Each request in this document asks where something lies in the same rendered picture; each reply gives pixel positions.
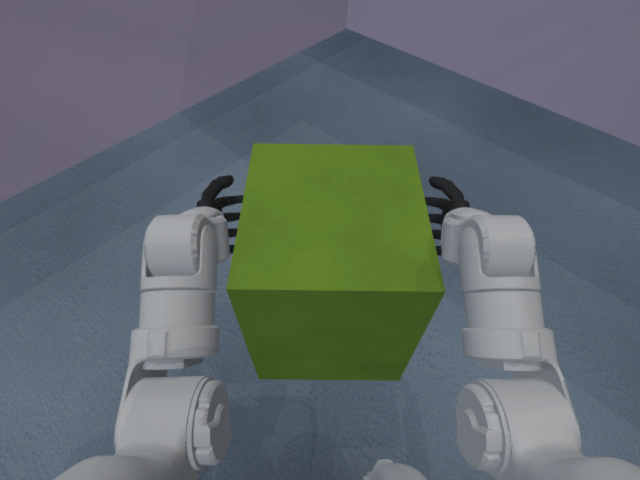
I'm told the robot left forearm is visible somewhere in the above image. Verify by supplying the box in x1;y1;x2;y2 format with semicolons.
114;206;230;452

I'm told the right robot hand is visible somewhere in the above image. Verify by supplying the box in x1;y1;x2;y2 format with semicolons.
425;176;470;256

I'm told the carton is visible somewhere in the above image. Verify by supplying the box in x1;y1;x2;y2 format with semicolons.
226;143;445;381

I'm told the robot left upper arm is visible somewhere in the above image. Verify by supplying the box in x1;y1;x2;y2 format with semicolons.
54;376;231;480

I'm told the robot right shin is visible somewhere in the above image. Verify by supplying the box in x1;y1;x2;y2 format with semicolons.
373;459;393;469

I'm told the robot right upper arm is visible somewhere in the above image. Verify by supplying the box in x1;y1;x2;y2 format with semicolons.
456;378;640;480

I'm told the left robot hand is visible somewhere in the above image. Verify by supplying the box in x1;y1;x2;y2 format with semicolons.
197;175;244;254

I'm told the robot right forearm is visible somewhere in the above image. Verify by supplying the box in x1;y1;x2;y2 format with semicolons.
441;207;581;449

